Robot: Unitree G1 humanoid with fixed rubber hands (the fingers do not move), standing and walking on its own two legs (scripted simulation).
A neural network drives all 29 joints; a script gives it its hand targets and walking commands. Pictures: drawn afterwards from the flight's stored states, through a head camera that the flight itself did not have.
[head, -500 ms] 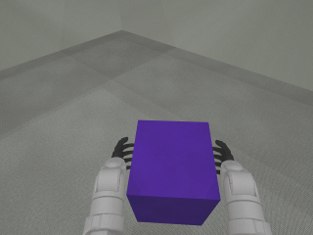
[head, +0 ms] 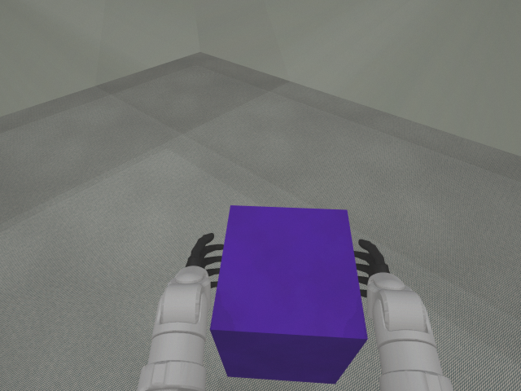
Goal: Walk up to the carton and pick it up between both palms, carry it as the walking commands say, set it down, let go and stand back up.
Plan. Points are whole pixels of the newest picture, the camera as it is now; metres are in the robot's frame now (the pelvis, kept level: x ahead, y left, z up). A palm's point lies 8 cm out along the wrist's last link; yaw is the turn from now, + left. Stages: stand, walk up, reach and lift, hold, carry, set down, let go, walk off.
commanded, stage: hold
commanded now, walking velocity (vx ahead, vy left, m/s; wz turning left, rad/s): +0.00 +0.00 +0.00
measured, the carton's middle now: (284, 297) +0.30 +0.00 -0.03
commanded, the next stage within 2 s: carry in 1.28 s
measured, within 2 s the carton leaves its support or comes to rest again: neither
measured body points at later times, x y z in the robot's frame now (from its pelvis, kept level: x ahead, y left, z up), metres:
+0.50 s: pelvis -0.01 +0.00 +0.00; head -0.05 +0.01 +0.45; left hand +0.29 +0.14 +0.03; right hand +0.29 -0.15 +0.03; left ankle +0.03 +0.13 -0.74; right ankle +0.01 -0.13 -0.74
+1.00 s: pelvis +0.00 +0.00 +0.00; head -0.03 +0.01 +0.45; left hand +0.30 +0.14 +0.03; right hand +0.29 -0.15 +0.03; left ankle +0.03 +0.13 -0.74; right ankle +0.01 -0.13 -0.74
